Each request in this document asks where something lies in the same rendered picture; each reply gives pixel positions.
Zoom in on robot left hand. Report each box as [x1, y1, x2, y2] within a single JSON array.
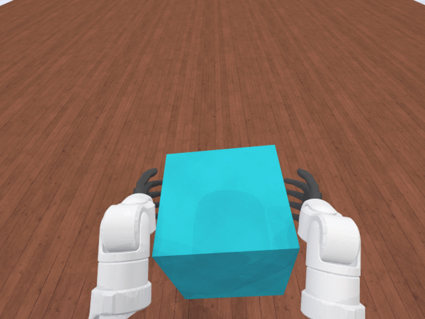
[[133, 168, 163, 219]]

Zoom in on right robot forearm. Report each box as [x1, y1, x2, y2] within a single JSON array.
[[297, 199, 365, 319]]

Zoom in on robot right hand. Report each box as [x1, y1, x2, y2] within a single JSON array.
[[284, 169, 322, 222]]

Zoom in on left robot forearm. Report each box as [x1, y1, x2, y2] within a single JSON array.
[[88, 193, 156, 319]]

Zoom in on carton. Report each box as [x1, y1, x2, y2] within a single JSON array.
[[152, 145, 300, 299]]

